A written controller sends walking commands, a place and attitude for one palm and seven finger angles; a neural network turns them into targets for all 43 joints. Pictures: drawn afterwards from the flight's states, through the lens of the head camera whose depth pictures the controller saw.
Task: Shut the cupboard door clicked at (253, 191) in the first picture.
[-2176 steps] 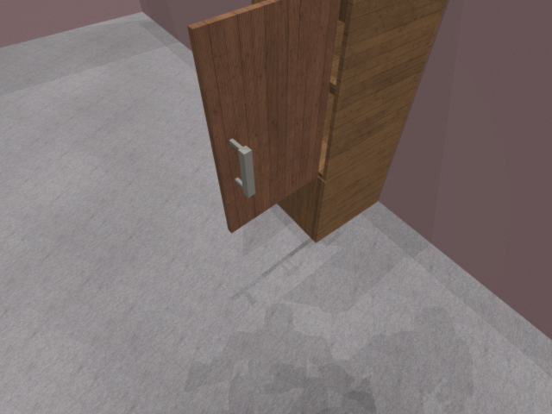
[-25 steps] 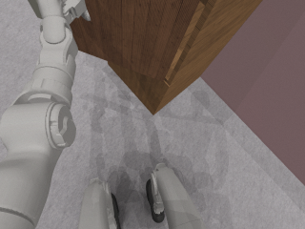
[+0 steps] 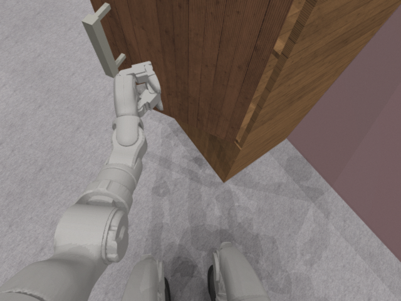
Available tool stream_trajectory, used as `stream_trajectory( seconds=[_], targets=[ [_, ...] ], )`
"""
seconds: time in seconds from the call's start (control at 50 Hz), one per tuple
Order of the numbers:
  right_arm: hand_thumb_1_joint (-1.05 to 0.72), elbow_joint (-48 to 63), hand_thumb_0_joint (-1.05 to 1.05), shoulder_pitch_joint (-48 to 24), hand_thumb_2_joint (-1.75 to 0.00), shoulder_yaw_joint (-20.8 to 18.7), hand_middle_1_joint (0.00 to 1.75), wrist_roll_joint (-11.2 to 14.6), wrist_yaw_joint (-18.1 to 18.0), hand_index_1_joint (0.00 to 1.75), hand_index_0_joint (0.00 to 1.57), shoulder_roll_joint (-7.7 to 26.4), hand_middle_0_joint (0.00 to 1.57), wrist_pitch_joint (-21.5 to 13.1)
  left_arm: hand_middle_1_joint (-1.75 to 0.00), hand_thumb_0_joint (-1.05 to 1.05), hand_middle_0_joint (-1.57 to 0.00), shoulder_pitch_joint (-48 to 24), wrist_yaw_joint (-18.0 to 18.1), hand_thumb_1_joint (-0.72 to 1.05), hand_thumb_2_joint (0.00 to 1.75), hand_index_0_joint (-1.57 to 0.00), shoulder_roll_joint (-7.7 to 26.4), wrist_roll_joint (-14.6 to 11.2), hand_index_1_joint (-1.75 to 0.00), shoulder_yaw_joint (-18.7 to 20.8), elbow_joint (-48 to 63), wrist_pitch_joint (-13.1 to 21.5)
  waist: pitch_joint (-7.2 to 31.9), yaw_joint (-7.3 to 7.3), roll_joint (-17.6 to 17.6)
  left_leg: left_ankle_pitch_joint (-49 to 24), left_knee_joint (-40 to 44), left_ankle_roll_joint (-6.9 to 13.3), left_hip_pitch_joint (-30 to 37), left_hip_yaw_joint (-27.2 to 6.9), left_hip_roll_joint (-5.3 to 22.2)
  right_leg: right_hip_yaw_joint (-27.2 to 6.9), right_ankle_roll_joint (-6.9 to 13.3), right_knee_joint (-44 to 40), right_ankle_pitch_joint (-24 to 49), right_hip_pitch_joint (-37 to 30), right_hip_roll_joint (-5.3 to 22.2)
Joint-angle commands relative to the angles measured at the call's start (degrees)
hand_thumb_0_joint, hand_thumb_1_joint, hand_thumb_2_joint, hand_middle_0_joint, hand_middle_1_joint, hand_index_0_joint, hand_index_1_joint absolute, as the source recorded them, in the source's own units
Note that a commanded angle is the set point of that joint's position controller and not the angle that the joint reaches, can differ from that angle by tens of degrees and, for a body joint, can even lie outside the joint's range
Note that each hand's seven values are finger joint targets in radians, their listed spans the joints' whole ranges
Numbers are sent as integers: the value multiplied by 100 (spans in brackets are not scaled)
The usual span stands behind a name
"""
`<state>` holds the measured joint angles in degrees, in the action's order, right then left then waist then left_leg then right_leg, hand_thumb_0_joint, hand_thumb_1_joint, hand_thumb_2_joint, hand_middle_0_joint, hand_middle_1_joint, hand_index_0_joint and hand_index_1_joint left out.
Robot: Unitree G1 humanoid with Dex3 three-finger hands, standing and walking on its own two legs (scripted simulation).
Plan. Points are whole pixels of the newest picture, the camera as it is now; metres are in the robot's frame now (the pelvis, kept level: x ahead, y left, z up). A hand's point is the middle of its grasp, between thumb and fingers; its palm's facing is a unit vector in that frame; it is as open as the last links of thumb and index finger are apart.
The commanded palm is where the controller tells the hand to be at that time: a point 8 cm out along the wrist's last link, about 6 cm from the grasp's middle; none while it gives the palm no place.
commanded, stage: pull the fist back off the door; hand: left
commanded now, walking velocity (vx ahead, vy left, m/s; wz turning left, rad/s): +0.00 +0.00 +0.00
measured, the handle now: (108, 42) +0.65 +0.13 +0.03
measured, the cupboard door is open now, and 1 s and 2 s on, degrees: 30 30 30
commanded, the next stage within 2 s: draw the hand back to the body in 0.20 s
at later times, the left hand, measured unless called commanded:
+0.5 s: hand (148, 106) +0.46 +0.05 +0.07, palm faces +0.04 -1.00 -0.07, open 3.1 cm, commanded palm +0.40 +0.12 +0.08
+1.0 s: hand (47, 168) +0.32 +0.15 +0.16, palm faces +0.05 -0.97 -0.22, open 3.1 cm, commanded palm +0.28 +0.21 +0.19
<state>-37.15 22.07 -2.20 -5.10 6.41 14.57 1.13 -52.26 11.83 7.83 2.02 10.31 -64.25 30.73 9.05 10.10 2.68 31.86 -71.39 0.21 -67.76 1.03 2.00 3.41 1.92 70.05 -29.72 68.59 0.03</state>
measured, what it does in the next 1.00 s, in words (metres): rises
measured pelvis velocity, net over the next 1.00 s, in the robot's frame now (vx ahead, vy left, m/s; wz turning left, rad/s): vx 0.02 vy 0.00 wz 0.00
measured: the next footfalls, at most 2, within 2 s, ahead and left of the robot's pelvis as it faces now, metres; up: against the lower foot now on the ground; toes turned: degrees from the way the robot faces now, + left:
none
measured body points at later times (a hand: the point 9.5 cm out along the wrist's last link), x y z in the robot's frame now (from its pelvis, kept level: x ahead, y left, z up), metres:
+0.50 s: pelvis -0.01 -0.01 +0.02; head +0.12 -0.04 +0.45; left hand +0.45 +0.10 +0.07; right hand +0.03 -0.25 -0.13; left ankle +0.01 +0.12 -0.62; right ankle +0.02 -0.10 -0.62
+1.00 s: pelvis +0.02 +0.00 +0.10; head +0.04 -0.01 +0.55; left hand +0.31 +0.20 +0.18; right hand +0.21 -0.23 +0.01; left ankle +0.01 +0.12 -0.62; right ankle +0.02 -0.10 -0.62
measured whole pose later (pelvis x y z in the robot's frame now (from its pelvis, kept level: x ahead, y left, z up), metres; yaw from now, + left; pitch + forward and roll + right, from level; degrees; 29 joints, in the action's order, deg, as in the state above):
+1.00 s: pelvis +0.02 +0.00 +0.10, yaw +0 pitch +4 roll +0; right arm -29.6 10.4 0.5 2.6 -4.8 13.5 3.3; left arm 2.3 3.0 13.2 -3.0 -0.8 -8.4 8.8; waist 3.1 0.0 2.3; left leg 20.9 -37.4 0.6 -20.5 2.5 0.4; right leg 2.0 1.0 38.1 -19.9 22.3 0.3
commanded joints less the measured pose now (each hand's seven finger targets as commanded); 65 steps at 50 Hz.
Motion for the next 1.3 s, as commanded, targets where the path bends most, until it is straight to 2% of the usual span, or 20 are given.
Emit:
stream_trajectory(
  seconds=[0.0, 0.06, 0.1, 0.16, 0.28, 0.3, 0.36, 0.4, 0.46, 0.54, 0.58, 0.62, 0.68, 0.74, 0.8, 0.82, 0.88, 1.0, 1.16, 1.28],
  targets=[
    [-90, 143, 0, 911, -90, -345, 30, 19, -56, 30, 20, 741, 20, -40, -150, 0, -130, -2554, 85, 90, 90, -130, 75, 88, -150, -449, 1456, 641, 3071, 316, 187, -2365, 460, 72, 2076, -180, -214, -199, -111, -735, 2687, -1766, -110],
    [-90, 176, 0, 741, -90, -318, 30, 15, -101, 30, 20, 742, 20, 1, -150, 0, -130, -2586, 232, 90, 90, -130, 132, 151, -150, -432, 1488, 682, 3011, 283, 145, -2095, 496, 96, 1966, -149, -250, -230, -109, -752, 2474, -1794, -90],
    [-90, 242, 0, 557, -90, -291, 30, 37, -124, 30, 20, 724, 20, 25, -150, 0, -130, -2237, 300, 90, 90, -130, 190, 159, -150, -351, 1329, 662, 2983, 161, 8, -1890, 563, 78, 1789, -134, -271, -250, -112, -761, 2350, -1965, -83],
    [-90, 235, 0, 468, -90, -261, 30, 34, -189, 30, 20, 708, 20, 30, -150, 0, -130, -2661, 400, 90, 90, -130, 243, 201, -150, -380, 1317, 701, 2874, 308, -232, -1668, 552, 129, 1588, -155, -282, -294, -139, -787, 2231, -1990, -72],
    [-90, 252, 0, 359, -90, -221, 30, 42, -241, 30, 20, 694, 20, 7, -150, 0, -130, -2481, 369, 90, 90, -130, 390, 165, -150, -209, 936, 641, 3060, 250, -385, -1563, 511, 140, 1263, -78, -314, -408, -170, -800, 2311, -2268, -46],
    [-90, 256, 0, 370, -90, -217, 30, 38, -242, 30, 20, 687, 20, 6, -150, 0, -130, -2406, 331, 90, 90, -130, 406, 153, -150, -174, 926, 630, 3096, 201, -384, -1565, 520, 132, 1248, -86, -315, -400, -160, -789, 2320, -2317, -45],
    [-90, 571, 0, 361, -90, -212, 30, 127, -261, 30, 20, 698, 20, 46, -150, 0, -130, -1524, 157, 90, 90, -130, 886, -45, -150, 264, 1670, 538, 3699, -264, -368, -1876, 801, 128, 1591, 29, -336, -499, -134, -929, 2775, -3218, -62],
    [-90, 753, 0, 309, -90, -203, 30, 238, -294, 30, 20, 642, 20, 72, -150, 0, -130, -783, -44, 90, 90, -130, 893, -176, -150, 211, 2361, 387, 3801, -494, -393, -2051, 1052, 111, 1794, 89, -336, -529, -124, -1123, 3099, -3767, -63],
    [-90, 906, 0, 276, -90, -189, 30, 380, -386, 30, 20, 616, 20, 55, -150, 0, -130, 34, -332, 90, 90, -130, 620, -428, -150, -139, 3140, 65, 3271, -477, -916, -1959, 1456, 157, 2001, 138, -318, -558, -167, -1628, 3100, -4249, -68],
    [-90, 895, 0, 50, -90, -166, 30, 539, -559, 30, 20, 599, 20, -64, -150, 0, -130, 564, -644, 90, 90, -130, 358, -733, -150, -552, 4004, -144, 2242, -408, -1035, -1467, 1932, 180, 2472, 168, -302, -538, -230, -2327, 2233, -4118, -37],
    [-90, 838, 0, -56, -90, -152, 30, 565, -643, 30, 20, 609, 20, -165, -150, 0, -130, 605, -752, 90, 90, -130, 272, -776, -150, -758, 4285, -104, 1836, -372, -826, -1371, 2125, 178, 2865, 120, -269, -449, -208, -2490, 1887, -3855, -37],
    [-90, 821, 0, -194, -90, -125, 30, 587, -673, 30, 20, 607, 20, -228, -150, 0, -130, 1022, -848, 90, 90, -130, 307, -787, -150, -791, 4287, -133, 1520, -457, -545, -1292, 2298, 159, 3103, 96, -262, -378, -171, -2599, 1671, -3732, -33],
    [-90, 926, 0, -375, -90, -86, 30, 635, -695, 30, 20, 587, 20, -296, -150, 0, -130, 1708, -998, 90, 90, -130, 415, -850, -150, -746, 4504, -265, 1351, -649, -279, -1483, 2571, 142, 3486, 100, -276, -325, -128, -2737, 1807, -3946, -18],
    [-90, 1152, 0, -612, -90, -56, 30, 681, -711, 30, 20, 590, 20, -316, -144, 0, -124, 2515, -1170, 90, 90, -124, 718, -989, -144, -495, 5114, -472, 1454, -909, -266, -1914, 2816, 139, 3778, 116, -277, -295, -95, -2781, 2337, -4496, -22],
    [-90, 1339, 0, -816, -90, -8, 30, 741, -732, 30, 20, 554, 20, -343, -135, 0, -116, 3274, -1337, 90, 90, -116, 904, -1154, -135, -304, 5764, -697, 1298, -1031, -349, -2325, 3022, 126, 3963, 102, -263, -235, -97, -2835, 2879, -4915, -19],
    [-90, 1423, 0, -1051, -90, -51, 30, 779, -859, 30, 20, 411, 20, -109, -132, 0, -113, 3436, -1122, 90, 90, -113, 1177, -614, -132, -778, 6116, -1070, 1480, -992, -450, -2371, 3346, 128, 4331, 161, -224, -536, -142, -3157, 2871, -5315, 126],
    [-90, 1541, 0, -1291, -90, 42, 30, 784, -1071, 30, 20, 390, 20, 27, -123, 0, -105, 3843, -864, 90, 90, -105, 1146, -575, -123, -769, 6768, -1693, 706, -935, -277, -2446, 3732, 156, 4765, 137, -186, -385, -143, -3603, 2839, -5388, 112],
    [-90, 1489, 0, -1575, -90, 238, 30, 728, -1255, 30, 20, 350, 20, -86, -105, 0, -89, 4476, -677, 90, 90, -89, 1255, -514, -105, -623, 7494, -2283, 204, -1013, -239, -2863, 4393, 153, 5693, 19, -125, -170, -101, -4179, 2867, -5784, 48],
    [-90, 1388, 0, -1780, -90, 340, 30, 612, -1190, 30, 20, 345, 20, -350, -81, 0, -67, 5619, -610, 90, 90, -67, 1548, -507, -81, -68, 8508, -2579, -191, -1176, 16, -3367, 4931, 76, 6165, -17, -81, -77, -90, -4710, 2996, -6315, 32],
    [-90, 1321, 0, -1765, -90, 303, 30, 555, -1109, 30, 20, 313, 20, -540, -63, 0, -50, 6426, -540, 90, 90, -50, 1843, -503, -63, 560, 9329, -2592, -64, -1272, 147, -4195, 4965, -8, 6391, -42, -28, -47, -117, -4747, 3380, -6618, 46]
  ],
)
